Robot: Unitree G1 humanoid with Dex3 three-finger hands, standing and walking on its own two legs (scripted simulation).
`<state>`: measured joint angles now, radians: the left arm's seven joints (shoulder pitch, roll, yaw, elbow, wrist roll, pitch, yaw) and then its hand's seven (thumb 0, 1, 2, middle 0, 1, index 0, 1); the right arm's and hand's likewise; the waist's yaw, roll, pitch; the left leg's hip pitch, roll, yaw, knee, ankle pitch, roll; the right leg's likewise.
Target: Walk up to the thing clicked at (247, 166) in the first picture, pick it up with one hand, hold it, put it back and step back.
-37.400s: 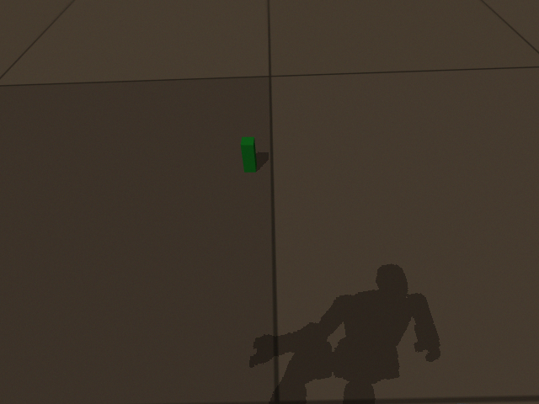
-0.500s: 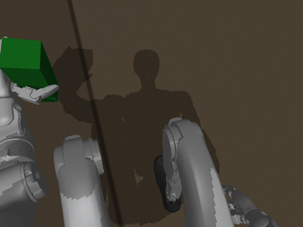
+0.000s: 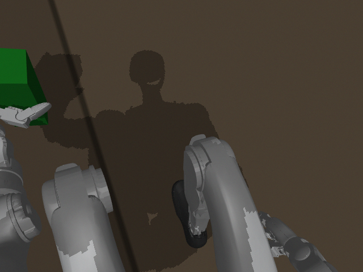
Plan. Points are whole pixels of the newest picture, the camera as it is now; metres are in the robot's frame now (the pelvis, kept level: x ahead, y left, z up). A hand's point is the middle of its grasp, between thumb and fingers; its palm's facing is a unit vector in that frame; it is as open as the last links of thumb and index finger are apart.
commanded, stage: lower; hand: left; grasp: from the side
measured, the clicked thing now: (19, 94) +0.47 +0.25 -0.12
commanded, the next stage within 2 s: loosen in 1.02 s
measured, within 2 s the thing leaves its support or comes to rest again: rests again in 1.36 s
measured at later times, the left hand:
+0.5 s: hand (24, 95) +0.49 +0.25 -0.15, palm faces +0.19 -0.98 -0.03, open 10.5 cm
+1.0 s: hand (28, 95) +0.49 +0.25 -0.17, palm faces +0.20 -0.98 -0.03, open 10.5 cm
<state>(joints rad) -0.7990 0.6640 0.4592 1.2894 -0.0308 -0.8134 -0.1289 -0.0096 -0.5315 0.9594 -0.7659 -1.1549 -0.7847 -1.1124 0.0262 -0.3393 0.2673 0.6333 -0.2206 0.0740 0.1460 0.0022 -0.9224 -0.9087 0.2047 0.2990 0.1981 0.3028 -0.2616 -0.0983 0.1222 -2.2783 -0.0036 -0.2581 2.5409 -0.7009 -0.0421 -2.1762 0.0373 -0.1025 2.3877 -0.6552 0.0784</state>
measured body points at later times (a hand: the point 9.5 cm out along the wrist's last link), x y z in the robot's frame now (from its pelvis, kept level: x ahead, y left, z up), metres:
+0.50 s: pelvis +0.00 +0.01 +0.00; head +0.25 +0.16 +0.33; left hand +0.47 +0.30 -0.15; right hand +0.12 -0.26 -0.06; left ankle +0.08 +0.13 -0.27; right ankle +0.12 -0.13 -0.27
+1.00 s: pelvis -0.01 +0.02 -0.01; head +0.26 +0.18 +0.32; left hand +0.47 +0.30 -0.17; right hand +0.11 -0.25 -0.05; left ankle +0.08 +0.13 -0.27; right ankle +0.12 -0.13 -0.27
